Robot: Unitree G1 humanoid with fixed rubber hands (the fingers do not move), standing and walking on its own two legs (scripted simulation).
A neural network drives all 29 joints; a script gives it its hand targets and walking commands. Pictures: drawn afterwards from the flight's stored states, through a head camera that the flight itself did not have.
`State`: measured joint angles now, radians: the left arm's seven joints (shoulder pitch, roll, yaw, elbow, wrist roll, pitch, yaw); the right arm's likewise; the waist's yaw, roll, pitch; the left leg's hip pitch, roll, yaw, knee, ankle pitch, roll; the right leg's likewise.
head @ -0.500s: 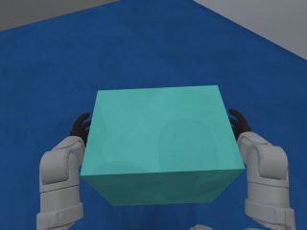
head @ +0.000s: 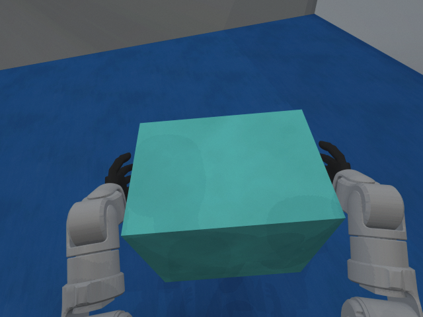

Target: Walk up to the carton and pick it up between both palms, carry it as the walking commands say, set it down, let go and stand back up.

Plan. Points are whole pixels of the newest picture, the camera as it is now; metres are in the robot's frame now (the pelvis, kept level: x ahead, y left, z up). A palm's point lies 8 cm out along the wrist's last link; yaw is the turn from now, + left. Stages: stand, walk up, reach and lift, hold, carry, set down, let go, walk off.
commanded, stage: carry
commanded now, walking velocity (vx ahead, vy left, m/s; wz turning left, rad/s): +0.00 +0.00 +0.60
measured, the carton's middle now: (227, 204) +0.33 -0.02 +0.03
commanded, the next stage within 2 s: none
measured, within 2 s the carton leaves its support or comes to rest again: neither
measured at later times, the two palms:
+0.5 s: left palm (33, 257) +0.22 +0.28 +0.10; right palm (269, 194) +0.31 -0.09 +0.09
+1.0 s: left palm out of the picture +0.02 +0.41 +0.08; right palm (164, 238) +0.25 +0.09 +0.08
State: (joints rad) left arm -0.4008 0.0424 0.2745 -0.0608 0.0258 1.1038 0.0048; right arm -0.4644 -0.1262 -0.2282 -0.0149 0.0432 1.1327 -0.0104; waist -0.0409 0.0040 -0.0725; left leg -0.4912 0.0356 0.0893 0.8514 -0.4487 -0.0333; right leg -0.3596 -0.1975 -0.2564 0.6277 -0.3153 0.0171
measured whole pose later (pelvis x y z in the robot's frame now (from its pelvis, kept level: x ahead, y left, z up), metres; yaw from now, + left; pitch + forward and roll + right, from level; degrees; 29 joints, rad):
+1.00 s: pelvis -0.12 +0.05 +0.00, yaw +34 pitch +4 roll -1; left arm -0.40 0.11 0.26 -0.06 -0.04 1.09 0.01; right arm -0.41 -0.04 -0.25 -0.09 0.00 1.11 -0.02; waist 0.03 0.00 -0.01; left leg -0.44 -0.02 0.04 0.60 -0.23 0.06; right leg -0.56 -0.10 -0.10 1.05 -0.51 0.11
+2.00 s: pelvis -0.25 -0.01 +0.00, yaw +66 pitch +4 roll -1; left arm -0.45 0.08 0.26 0.02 -0.02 1.08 0.01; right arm -0.45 -0.10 -0.26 -0.04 0.01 1.13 -0.02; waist -0.01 0.07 -0.04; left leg -0.54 -0.06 -0.03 0.65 -0.26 0.02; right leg -0.33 -0.02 -0.12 0.54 -0.28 0.00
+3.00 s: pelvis -0.34 -0.11 +0.01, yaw +105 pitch +2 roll +4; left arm -0.47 0.05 0.27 0.03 0.03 1.10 0.02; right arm -0.55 -0.17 -0.22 0.10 0.06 1.12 -0.01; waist -0.08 0.00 -0.04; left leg -0.57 0.04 0.09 1.03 -0.42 -0.05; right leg -0.30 -0.23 -0.25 0.59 -0.30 0.03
